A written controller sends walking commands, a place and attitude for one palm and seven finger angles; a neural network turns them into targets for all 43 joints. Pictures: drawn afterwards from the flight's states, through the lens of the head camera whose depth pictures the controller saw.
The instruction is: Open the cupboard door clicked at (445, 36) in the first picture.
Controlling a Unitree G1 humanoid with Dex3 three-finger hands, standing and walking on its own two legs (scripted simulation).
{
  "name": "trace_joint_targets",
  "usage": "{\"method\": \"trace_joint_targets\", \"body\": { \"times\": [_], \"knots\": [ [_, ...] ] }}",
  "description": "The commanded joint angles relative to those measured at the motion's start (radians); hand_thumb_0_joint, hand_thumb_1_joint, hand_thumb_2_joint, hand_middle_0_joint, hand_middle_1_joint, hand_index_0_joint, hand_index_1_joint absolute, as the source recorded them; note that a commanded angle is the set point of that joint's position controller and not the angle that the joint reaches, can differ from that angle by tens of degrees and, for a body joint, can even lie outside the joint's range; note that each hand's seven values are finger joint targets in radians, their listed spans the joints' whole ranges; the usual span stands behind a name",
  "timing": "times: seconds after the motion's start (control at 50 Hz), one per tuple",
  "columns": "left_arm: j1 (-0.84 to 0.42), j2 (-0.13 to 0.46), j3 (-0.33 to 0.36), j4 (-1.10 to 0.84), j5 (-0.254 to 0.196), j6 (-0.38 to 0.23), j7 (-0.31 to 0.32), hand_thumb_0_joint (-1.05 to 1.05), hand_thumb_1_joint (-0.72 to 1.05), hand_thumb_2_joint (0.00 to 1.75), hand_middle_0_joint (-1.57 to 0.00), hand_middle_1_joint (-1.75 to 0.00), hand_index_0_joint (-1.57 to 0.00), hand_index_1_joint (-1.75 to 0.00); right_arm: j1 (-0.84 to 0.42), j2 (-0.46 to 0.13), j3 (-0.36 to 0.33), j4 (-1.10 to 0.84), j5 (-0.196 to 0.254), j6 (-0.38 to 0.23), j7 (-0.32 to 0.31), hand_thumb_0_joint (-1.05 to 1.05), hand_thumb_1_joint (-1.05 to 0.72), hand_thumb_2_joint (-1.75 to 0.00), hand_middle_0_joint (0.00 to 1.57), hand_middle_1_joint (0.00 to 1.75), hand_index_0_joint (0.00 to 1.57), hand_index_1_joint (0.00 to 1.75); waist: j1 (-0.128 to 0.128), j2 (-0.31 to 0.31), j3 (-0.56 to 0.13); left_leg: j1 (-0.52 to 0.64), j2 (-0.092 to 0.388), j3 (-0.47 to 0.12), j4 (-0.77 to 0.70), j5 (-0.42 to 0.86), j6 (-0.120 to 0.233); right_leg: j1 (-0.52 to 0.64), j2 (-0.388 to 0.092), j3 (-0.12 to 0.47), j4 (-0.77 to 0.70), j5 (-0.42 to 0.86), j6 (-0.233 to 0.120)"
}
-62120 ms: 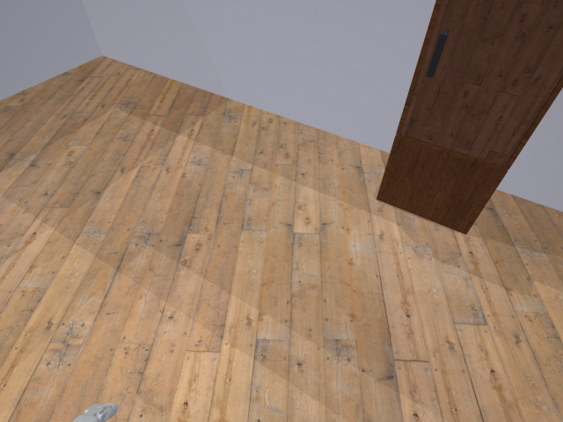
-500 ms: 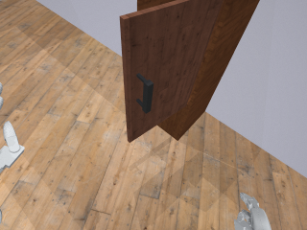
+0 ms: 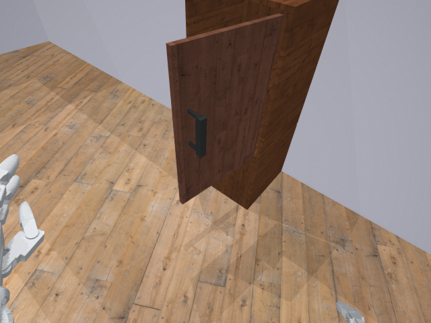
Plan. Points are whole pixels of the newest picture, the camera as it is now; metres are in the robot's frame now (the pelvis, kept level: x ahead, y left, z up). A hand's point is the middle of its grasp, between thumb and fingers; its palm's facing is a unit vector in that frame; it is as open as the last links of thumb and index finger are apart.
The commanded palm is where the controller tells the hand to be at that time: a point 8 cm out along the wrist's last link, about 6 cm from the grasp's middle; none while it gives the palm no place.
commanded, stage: stop stepping back and stand still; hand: left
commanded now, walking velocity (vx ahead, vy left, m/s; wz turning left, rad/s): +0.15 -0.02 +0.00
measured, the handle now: (196, 133) +0.61 +0.09 +0.00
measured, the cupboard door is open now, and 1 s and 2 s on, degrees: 81 81 81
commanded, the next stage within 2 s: let the arm hang, fingers relaxed in 0.22 s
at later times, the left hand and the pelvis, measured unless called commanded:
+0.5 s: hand (106, 308) +0.17 +0.22 -0.10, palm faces +0.12 -0.94 -0.32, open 7.4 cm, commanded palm none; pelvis +0.01 +0.00 -0.02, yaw +3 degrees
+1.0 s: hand out of the picture +0.01 +0.22 -0.16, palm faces +0.05 -0.97 -0.25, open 7.3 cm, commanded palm none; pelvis +0.01 +0.03 +0.01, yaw +1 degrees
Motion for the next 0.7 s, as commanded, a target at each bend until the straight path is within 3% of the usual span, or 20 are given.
{"method": "trace_joint_targets", "body": {
  "times": [0.0, 0.02, 0.06, 0.14, 0.18, 0.2, 0.24, 0.26, 0.28, 0.3, 0.32, 0.38, 0.42, 0.44, 0.46, 0.48, 0.5, 0.52, 0.62, 0.68],
  "knots": [
    [-0.111, 0.283, 0.174, -0.426, 0.006, -0.127, 0.036, 0.00, 0.90, 0.90, -0.20, -0.30, -0.20, -0.30, -0.138, -0.107, -0.038, -0.208, -0.010, -0.086, -0.020, 0.00, -0.90, -0.90, 0.20, 0.30, 0.20, 0.30, -0.007, 0.261, 0.010, 0.163, 0.144, -0.259, -0.302, -0.093, 0.091, -0.169, -0.061, 0.147, 0.066, -0.209, 0.016],
    [-0.102, 0.293, 0.193, -0.449, 0.014, -0.135, 0.043, 0.00, 0.90, 0.90, -0.20, -0.30, -0.20, -0.30, -0.131, -0.099, -0.036, -0.210, -0.004, -0.090, -0.012, 0.00, -0.90, -0.90, 0.20, 0.30, 0.20, 0.30, 0.002, 0.358, -0.007, 0.180, 0.255, -0.407, -0.340, -0.043, 0.137, -0.205, -0.007, 0.053, 0.219, -0.161, 0.047],
    [-0.085, 0.342, 0.247, -0.415, 0.019, -0.136, 0.036, 0.00, 0.90, 0.90, -0.20, -0.30, -0.20, -0.30, -0.124, -0.065, -0.034, -0.178, -0.011, -0.104, -0.005, 0.00, -0.90, -0.90, 0.20, 0.30, 0.20, 0.30, -0.003, 0.358, 0.019, 0.079, 0.277, -0.407, -0.408, -0.077, 0.157, -0.206, -0.019, 0.070, 0.396, -0.243, 0.053],
    [0.019, 0.240, 0.196, -0.267, 0.003, -0.110, 0.029, 0.00, 0.90, 0.90, -0.20, -0.30, -0.20, -0.30, -0.108, -0.080, -0.038, -0.172, 0.010, -0.108, 0.010, 0.00, -0.90, -0.90, 0.20, 0.30, 0.20, 0.30, -0.004, 0.246, 0.032, 0.031, 0.199, -0.172, -0.248, 0.179, 0.098, -0.050, -0.006, -0.005, 0.130, -0.133, 0.067],
    [0.039, 0.216, 0.173, -0.189, -0.003, -0.103, 0.017, 0.00, 0.90, 0.90, -0.20, -0.30, -0.20, -0.30, -0.117, -0.090, -0.039, -0.178, 0.015, -0.095, 0.012, 0.00, -0.90, -0.90, 0.20, 0.30, 0.20, 0.30, -0.003, 0.156, 0.032, -0.061, 0.153, -0.106, -0.161, 0.161, 0.057, 0.092, 0.001, -0.009, -0.034, -0.011, 0.065],
    [0.034, 0.222, 0.175, -0.150, -0.003, -0.102, 0.011, 0.00, 0.90, 0.90, -0.20, -0.30, -0.20, -0.30, -0.120, -0.088, -0.042, -0.178, 0.016, -0.085, 0.014, 0.00, -0.90, -0.90, 0.20, 0.30, 0.20, 0.30, -0.006, 0.053, 0.036, -0.112, 0.109, -0.065, -0.087, 0.099, 0.030, 0.131, -0.038, 0.073, -0.093, 0.030, 0.042],
    [-0.024, 0.255, 0.179, -0.144, -0.011, -0.096, 0.008, 0.00, 0.90, 0.90, -0.20, -0.30, -0.20, -0.30, -0.128, -0.079, -0.046, -0.190, 0.017, -0.071, 0.020, 0.00, -0.90, -0.90, 0.20, 0.30, 0.20, 0.30, -0.016, -0.201, 0.041, -0.215, -0.012, -0.007, 0.165, -0.064, -0.020, 0.085, -0.286, 0.452, -0.228, 0.042, -0.076],
    [-0.052, 0.236, 0.158, -0.132, -0.010, -0.094, 0.006, 0.00, 0.90, 0.90, -0.20, -0.30, -0.20, -0.30, -0.142, -0.079, -0.050, -0.182, 0.020, -0.070, 0.023, 0.00, -0.90, -0.90, 0.20, 0.30, 0.20, 0.30, -0.003, -0.170, 0.041, -0.212, -0.012, -0.038, 0.292, -0.123, -0.024, 0.046, -0.337, 0.506, -0.260, 0.004, -0.114],
    [-0.030, 0.215, 0.142, -0.132, -0.009, -0.095, 0.003, 0.00, 0.90, 0.90, -0.20, -0.30, -0.20, -0.30, -0.128, -0.079, -0.056, -0.171, 0.023, -0.063, 0.028, 0.00, -0.90, -0.90, 0.20, 0.30, 0.20, 0.30, -0.004, -0.155, 0.034, -0.216, 0.004, -0.063, 0.353, -0.109, -0.023, 0.066, -0.325, 0.468, -0.246, 0.081, -0.115],
    [-0.091, 0.054, -0.177, 0.524, 0.101, 0.067, -0.115, 0.00, 0.90, 0.90, -0.20, -0.30, -0.20, -0.30, -0.169, -0.146, -0.074, 0.009, -0.005, -0.060, 0.117, 0.00, -0.90, -0.90, 0.20, 0.30, 0.20, 0.30, -0.015, -0.067, 0.057, -0.349, 0.077, -0.079, 0.435, -0.176, -0.017, 0.031, -0.406, 0.268, -0.048, 0.518, -0.140],
    [-0.087, 0.015, -0.188, 0.554, 0.083, 0.115, -0.141, 0.00, 0.90, 0.90, -0.20, -0.30, -0.20, -0.30, -0.084, -0.053, -0.057, -0.008, 0.009, 0.008, 0.111, 0.00, -0.90, -0.90, 0.20, 0.30, 0.20, 0.30, -0.016, -0.101, -0.036, -0.224, 0.035, -0.079, 0.355, -0.192, -0.025, 0.027, -0.315, 0.230, -0.005, 0.538, -0.141],
    [-0.173, -0.026, -0.242, 0.632, 0.060, 0.140, -0.149, 0.00, 0.90, 0.90, -0.20, -0.30, -0.20, -0.30, -0.016, -0.018, -0.028, -0.005, -0.005, 0.074, 0.113, 0.00, -0.90, -0.90, 0.20, 0.30, 0.20, 0.30, -0.040, -0.162, -0.013, -0.066, -0.033, 0.019, 0.072, 0.018, -0.033, -0.022, -0.201, 0.067, 0.042, 0.436, -0.061],
    [-0.192, -0.023, -0.273, 0.744, 0.055, 0.140, -0.152, 0.00, 0.90, 0.90, -0.20, -0.30, -0.20, -0.30, -0.020, -0.062, -0.034, 0.007, -0.022, 0.083, 0.113, 0.00, -0.90, -0.90, 0.20, 0.30, 0.20, 0.30, -0.030, -0.156, -0.003, 0.046, 0.016, -0.073, -0.053, 0.294, 0.004, -0.090, -0.169, 0.067, 0.089, 0.269, 0.003],
    [-0.170, -0.039, -0.284, 0.803, 0.054, 0.140, -0.153, 0.00, 0.90, 0.90, -0.20, -0.30, -0.20, -0.30, -0.045, -0.108, -0.039, 0.011, -0.032, 0.074, 0.108, 0.00, -0.90, -0.90, 0.20, 0.30, 0.20, 0.30, -0.006, -0.068, -0.032, 0.066, 0.118, -0.199, -0.078, 0.464, 0.053, -0.104, -0.122, 0.050, 0.122, 0.196, 0.039],
    [-0.188, -0.039, -0.295, 0.857, 0.051, 0.145, -0.151, 0.00, 0.90, 0.90, -0.20, -0.30, -0.20, -0.30, -0.087, -0.137, -0.037, 0.015, -0.033, 0.076, 0.101, 0.00, -0.90, -0.90, 0.20, 0.30, 0.20, 0.30, 0.015, -0.020, -0.034, 0.011, 0.172, -0.236, -0.111, 0.484, 0.081, -0.046, -0.091, 0.049, 0.117, 0.087, 0.052],
    [-0.188, -0.031, -0.294, 0.906, 0.056, 0.144, -0.149, 0.00, 0.90, 0.90, -0.20, -0.30, -0.20, -0.30, -0.118, -0.127, -0.028, 0.034, -0.038, 0.081, 0.092, 0.00, -0.90, -0.90, 0.20, 0.30, 0.20, 0.30, 0.031, -0.047, -0.028, -0.062, 0.149, -0.192, -0.111, 0.374, 0.076, 0.045, -0.086, 0.079, 0.036, 0.043, 0.052],
    [-0.206, -0.008, -0.289, 0.962, 0.056, 0.139, -0.150, 0.00, 0.90, 0.90, -0.20, -0.30, -0.20, -0.30, -0.124, -0.097, -0.019, 0.056, -0.034, 0.079, 0.087, 0.00, -0.90, -0.90, 0.20, 0.30, 0.20, 0.30, 0.023, -0.042, 0.010, -0.062, 0.082, -0.141, -0.087, 0.390, 0.040, 0.047, -0.120, 0.113, 0.006, 0.199, 0.040],
    [-0.227, 0.008, -0.293, 1.026, 0.051, 0.140, -0.151, 0.00, 0.90, 0.90, -0.20, -0.30, -0.20, -0.30, -0.094, -0.078, -0.014, 0.094, -0.027, 0.081, 0.086, 0.00, -0.90, -0.90, 0.20, 0.30, 0.20, 0.30, 0.003, 0.050, 0.009, -0.023, 0.059, -0.109, -0.115, 0.337, 0.012, 0.039, -0.144, 0.124, 0.001, 0.210, 0.027],
    [-0.189, -0.041, -0.295, 1.234, 0.042, 0.125, -0.137, 0.00, 0.90, 0.90, -0.20, -0.30, -0.20, -0.30, -0.043, -0.034, -0.013, 0.210, -0.021, 0.084, 0.067, 0.00, -0.90, -0.90, 0.20, 0.30, 0.20, 0.30, 0.000, 0.227, -0.073, 0.114, 0.064, -0.074, -0.132, 0.416, -0.002, 0.108, -0.137, 0.101, -0.049, 0.304, 0.015],
    [-0.221, -0.038, -0.312, 1.310, 0.038, 0.127, -0.138, 0.00, 0.90, 0.90, -0.20, -0.30, -0.20, -0.30, -0.028, -0.035, -0.015, 0.256, -0.013, 0.093, 0.064, 0.00, -0.90, -0.90, 0.20, 0.30, 0.20, 0.30, -0.006, 0.142, -0.041, 0.121, 0.078, -0.085, -0.164, 0.378, 0.003, 0.104, -0.130, 0.083, -0.090, 0.252, 0.016]
  ]
}}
